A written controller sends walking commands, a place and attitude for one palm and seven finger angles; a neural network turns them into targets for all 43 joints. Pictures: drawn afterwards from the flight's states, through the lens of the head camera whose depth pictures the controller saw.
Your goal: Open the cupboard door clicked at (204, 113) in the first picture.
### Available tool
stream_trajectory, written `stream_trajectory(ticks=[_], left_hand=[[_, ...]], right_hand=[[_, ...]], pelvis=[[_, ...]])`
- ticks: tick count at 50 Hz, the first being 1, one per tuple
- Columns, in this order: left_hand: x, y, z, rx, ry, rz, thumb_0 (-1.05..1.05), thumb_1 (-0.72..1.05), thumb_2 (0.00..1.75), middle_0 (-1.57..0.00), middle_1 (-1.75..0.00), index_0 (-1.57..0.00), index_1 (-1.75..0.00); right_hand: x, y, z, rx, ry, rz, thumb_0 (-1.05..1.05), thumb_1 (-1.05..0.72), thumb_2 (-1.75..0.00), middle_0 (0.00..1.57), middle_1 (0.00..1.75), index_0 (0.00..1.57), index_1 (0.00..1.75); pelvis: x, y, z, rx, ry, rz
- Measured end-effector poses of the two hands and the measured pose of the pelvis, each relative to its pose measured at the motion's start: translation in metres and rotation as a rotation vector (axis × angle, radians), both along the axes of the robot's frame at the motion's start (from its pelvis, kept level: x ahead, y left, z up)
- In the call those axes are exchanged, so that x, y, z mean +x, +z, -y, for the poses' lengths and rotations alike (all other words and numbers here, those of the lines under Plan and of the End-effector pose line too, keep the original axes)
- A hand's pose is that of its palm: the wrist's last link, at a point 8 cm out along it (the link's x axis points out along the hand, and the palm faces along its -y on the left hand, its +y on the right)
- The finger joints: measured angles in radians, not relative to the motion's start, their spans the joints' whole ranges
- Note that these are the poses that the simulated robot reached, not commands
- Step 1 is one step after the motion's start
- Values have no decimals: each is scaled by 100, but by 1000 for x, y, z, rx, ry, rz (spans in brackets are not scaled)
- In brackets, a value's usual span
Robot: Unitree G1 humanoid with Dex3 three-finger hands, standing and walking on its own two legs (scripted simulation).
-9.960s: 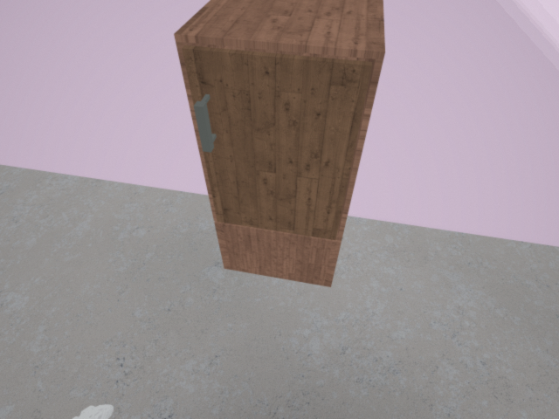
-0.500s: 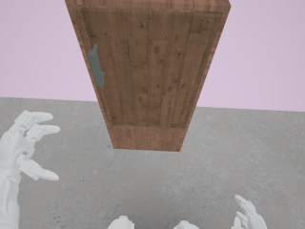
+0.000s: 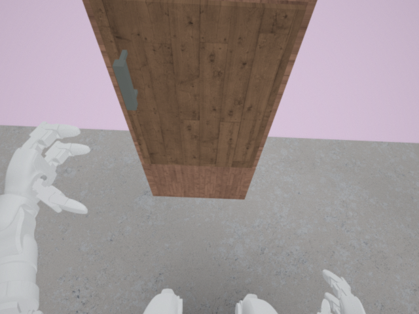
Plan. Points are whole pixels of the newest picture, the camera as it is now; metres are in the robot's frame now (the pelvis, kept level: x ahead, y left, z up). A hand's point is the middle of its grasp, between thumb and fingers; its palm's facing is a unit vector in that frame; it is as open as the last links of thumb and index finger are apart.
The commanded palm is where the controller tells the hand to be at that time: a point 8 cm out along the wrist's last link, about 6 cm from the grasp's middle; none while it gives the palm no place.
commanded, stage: move the hooked fingers beside the handle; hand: left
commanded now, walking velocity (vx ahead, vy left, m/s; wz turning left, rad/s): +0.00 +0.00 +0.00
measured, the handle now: (128, 81) +0.61 +0.22 +0.05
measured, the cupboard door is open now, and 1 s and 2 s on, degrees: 0 0 0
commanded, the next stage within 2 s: none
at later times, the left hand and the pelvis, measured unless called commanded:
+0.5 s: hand (79, 137) +0.42 +0.27 +0.06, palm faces +0.00 -1.00 -0.02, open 14.0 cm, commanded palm +0.41 +0.32 +0.06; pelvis +0.00 +0.01 -0.01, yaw -1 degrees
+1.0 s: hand (90, 107) +0.51 +0.27 +0.06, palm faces +0.00 -1.00 -0.02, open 14.0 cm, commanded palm +0.49 +0.32 +0.06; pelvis +0.00 +0.02 -0.02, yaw -3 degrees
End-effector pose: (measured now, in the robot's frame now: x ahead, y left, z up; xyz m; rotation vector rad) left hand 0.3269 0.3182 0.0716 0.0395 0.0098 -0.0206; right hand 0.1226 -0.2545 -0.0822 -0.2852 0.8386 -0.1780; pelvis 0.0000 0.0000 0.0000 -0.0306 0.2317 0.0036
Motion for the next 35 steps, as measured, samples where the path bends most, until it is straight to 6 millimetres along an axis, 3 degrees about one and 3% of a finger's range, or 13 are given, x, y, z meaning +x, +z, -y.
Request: stream_trajectory(ticks=[15,25,35], left_hand=[[38,-6,-7,-4,32,-5,-1,-50,30,-30,-120,-30,-120],[77,-8,-8,-19,25,-23,-1,-50,30,-31,-120,-30,-120],[112,-9,-7,-21,16,-25,-1,-50,30,-30,-120,-30,-120]], right_hand=[[-39,-8,2,-11,-67,-155,1,-90,-90,21,30,20,30],[-57,-13,1,-24,-102,-223,0,-90,-90,21,30,20,30],[-87,-21,-1,-31,-140,-341,0,-90,-90,21,30,20,30]], pelvis=[[5,-1,-8,-3,-14,-35],[2,-5,-12,-10,-18,-65],[0,-12,-15,-17,-24,-104]])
